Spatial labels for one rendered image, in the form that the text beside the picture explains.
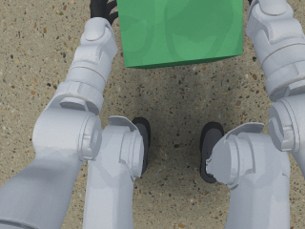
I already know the carton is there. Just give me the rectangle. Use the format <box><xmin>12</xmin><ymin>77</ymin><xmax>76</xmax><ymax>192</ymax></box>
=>
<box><xmin>116</xmin><ymin>0</ymin><xmax>243</xmax><ymax>70</ymax></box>

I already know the left robot upper arm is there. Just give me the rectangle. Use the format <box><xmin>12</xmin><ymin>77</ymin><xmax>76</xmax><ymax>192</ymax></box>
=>
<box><xmin>0</xmin><ymin>106</ymin><xmax>102</xmax><ymax>229</ymax></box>

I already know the robot shin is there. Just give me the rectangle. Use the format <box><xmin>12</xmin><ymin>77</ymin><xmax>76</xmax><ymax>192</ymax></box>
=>
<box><xmin>206</xmin><ymin>122</ymin><xmax>291</xmax><ymax>183</ymax></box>
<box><xmin>88</xmin><ymin>115</ymin><xmax>141</xmax><ymax>165</ymax></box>

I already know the robot right forearm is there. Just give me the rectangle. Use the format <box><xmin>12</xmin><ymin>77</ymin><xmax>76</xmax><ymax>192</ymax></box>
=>
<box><xmin>246</xmin><ymin>0</ymin><xmax>305</xmax><ymax>102</ymax></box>

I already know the robot left hand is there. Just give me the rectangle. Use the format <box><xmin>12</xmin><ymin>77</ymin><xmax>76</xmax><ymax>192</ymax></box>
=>
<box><xmin>90</xmin><ymin>0</ymin><xmax>119</xmax><ymax>25</ymax></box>

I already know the right robot upper arm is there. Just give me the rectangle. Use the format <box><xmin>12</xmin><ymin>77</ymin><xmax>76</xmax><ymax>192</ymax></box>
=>
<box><xmin>268</xmin><ymin>94</ymin><xmax>305</xmax><ymax>180</ymax></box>

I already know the right robot shin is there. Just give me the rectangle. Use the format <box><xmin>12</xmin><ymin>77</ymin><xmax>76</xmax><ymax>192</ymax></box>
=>
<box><xmin>206</xmin><ymin>122</ymin><xmax>291</xmax><ymax>183</ymax></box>

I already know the robot left forearm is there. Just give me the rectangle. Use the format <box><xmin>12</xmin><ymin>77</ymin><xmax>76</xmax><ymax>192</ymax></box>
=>
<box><xmin>32</xmin><ymin>17</ymin><xmax>118</xmax><ymax>151</ymax></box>

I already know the left robot shin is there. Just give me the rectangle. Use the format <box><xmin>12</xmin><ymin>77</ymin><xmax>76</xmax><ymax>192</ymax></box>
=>
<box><xmin>88</xmin><ymin>115</ymin><xmax>141</xmax><ymax>165</ymax></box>

